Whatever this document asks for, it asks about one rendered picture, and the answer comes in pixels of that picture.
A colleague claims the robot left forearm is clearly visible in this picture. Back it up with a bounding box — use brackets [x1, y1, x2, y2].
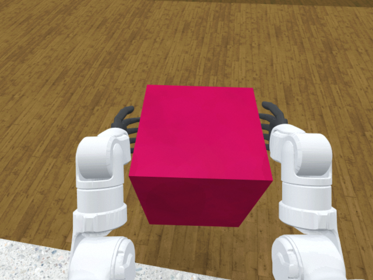
[68, 128, 131, 280]

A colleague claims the right robot upper arm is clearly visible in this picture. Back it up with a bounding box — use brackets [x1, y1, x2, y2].
[272, 234, 364, 280]

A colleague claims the carton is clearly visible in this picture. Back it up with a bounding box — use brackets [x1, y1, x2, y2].
[129, 85, 273, 227]

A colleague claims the right robot hand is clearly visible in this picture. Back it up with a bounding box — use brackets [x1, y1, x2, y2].
[258, 101, 288, 151]

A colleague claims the robot right forearm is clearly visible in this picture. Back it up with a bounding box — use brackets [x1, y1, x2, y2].
[269, 124, 346, 274]

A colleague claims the left robot hand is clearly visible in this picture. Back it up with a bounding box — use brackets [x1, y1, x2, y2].
[111, 106, 140, 153]

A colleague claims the left robot upper arm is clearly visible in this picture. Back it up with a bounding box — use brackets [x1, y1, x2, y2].
[69, 236, 136, 280]

